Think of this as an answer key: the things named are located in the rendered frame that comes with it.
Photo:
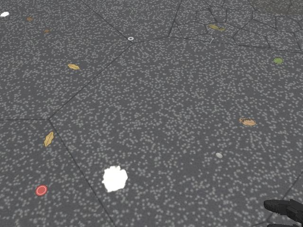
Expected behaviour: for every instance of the robot right hand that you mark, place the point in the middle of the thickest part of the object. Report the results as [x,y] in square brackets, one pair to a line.
[292,209]

